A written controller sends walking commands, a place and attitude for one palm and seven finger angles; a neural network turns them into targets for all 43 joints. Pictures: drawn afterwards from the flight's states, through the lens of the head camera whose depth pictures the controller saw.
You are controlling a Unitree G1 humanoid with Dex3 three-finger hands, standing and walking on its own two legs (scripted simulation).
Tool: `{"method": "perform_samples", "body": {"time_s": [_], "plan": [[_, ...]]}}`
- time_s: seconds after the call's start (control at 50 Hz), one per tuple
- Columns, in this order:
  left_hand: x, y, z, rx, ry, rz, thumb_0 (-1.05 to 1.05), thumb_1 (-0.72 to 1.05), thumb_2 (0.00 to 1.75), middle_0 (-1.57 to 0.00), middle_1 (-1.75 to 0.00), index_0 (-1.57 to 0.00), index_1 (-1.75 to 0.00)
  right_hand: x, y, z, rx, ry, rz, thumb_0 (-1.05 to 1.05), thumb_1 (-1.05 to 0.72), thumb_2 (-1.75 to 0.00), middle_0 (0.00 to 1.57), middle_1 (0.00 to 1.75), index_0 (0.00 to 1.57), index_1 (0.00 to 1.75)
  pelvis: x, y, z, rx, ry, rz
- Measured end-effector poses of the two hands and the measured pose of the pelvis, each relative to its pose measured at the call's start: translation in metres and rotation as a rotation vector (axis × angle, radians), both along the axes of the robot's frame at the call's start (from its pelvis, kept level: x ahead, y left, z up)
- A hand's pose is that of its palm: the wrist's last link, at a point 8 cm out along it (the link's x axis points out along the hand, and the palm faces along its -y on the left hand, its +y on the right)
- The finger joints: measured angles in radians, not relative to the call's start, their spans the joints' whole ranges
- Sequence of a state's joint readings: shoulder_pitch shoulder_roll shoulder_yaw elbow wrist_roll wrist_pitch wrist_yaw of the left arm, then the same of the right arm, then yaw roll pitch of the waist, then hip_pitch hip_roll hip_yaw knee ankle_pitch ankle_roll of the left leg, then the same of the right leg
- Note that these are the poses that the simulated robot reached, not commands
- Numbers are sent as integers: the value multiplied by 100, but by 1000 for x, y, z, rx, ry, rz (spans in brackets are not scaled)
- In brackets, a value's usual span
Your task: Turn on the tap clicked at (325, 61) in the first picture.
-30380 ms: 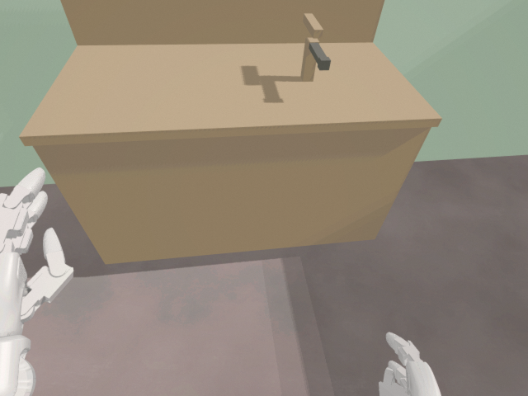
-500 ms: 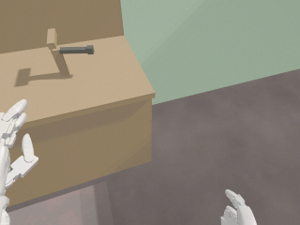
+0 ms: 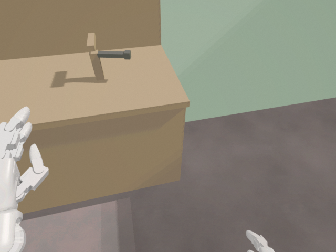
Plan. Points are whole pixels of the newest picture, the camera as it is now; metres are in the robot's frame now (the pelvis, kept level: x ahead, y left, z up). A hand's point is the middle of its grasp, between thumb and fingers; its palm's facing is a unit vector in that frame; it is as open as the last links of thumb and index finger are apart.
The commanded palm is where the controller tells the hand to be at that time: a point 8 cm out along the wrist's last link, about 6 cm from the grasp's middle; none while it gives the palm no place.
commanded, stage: stop stepping back and stand still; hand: left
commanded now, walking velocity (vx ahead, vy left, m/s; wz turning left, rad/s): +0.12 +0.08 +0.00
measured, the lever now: (127, 54) +0.84 +0.23 +0.09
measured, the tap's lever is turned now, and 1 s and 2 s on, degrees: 74 74 74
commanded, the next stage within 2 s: stand and check the lever's angle in 0.14 s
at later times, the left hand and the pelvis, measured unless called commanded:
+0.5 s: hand (50, 157) +0.25 +0.26 +0.15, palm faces +0.36 -0.84 -0.41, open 7.4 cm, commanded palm +0.20 +0.30 +0.18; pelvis +0.04 +0.02 +0.00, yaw +0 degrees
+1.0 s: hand (25, 166) +0.23 +0.29 +0.15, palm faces +0.40 -0.85 -0.35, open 7.4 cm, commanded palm +0.17 +0.32 +0.18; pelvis +0.01 +0.04 +0.01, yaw -1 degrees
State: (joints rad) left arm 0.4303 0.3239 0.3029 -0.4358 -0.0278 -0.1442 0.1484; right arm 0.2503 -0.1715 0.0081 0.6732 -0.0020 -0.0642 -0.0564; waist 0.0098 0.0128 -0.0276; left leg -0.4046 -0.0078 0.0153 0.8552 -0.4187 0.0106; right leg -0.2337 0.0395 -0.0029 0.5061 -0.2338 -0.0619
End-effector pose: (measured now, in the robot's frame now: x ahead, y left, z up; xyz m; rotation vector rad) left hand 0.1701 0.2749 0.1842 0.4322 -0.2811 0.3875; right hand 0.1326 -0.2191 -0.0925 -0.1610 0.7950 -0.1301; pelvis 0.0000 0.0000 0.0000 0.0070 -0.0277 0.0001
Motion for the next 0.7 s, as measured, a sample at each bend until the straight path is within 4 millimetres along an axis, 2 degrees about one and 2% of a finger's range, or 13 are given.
{"method": "perform_samples", "body": {"time_s": [0.08, 0.16, 0.24, 0.36, 0.44, 0.54, 0.7], "plan": [[2, 2, -11, -38, 31, -8, 1, 89, 90, -21, -30, -21, -30, 2, -3, 5, -23, 2, -4, 1, -91, -90, 20, 30, 21, 30, 6, 4, 2, 10, 4, 8], [12, 16, -19, -31, 31, -2, 1, 89, 90, -21, -30, -21, -30, 14, -7, 4, -81, -31, -13, 1, -91, -90, 20, 30, 21, 30, 9, 14, -7, -5, -4, 17], [22, 24, -14, 20, 38, 22, 1, 89, 90, -21, -30, -21, -30, 27, -5, 7, -65, -65, -26, 1, -91, -90, 20, 30, 21, 30, 15, 14, -9, 24, -5, 2], [33, 15, -1, 49, 36, 11, 1, 89, 90, -21, -30, -21, -30, 47, 3, 4, -17, -56, 11, 1, -91, -90, 20, 30, 20, 30, 27, 11, -4, -13, 19, 18], [39, 14, -8, 26, 74, -20, 1, 89, 90, -21, -30, -21, -30, 58, 4, 9, -23, -48, 10, 1, -91, -90, 20, 30, 21, 30, 35, 15, -1, -10, 29, 9], [46, 26, -17, 16, 132, -12, 1, 89, 90, -21, -30, -21, -30, 71, 6, 19, -46, -71, -9, 1, -91, -90, 20, 30, 21, 30, 39, 21, 2, -11, 28, -5], [45, 35, -14, -9, 93, -19, 1, 89, 90, -21, -30, -21, -30, 79, 15, 35, -70, -125, 1, 1, -91, -90, 20, 30, 21, 30, 35, 29, 4, -21, 25, -13]]}}
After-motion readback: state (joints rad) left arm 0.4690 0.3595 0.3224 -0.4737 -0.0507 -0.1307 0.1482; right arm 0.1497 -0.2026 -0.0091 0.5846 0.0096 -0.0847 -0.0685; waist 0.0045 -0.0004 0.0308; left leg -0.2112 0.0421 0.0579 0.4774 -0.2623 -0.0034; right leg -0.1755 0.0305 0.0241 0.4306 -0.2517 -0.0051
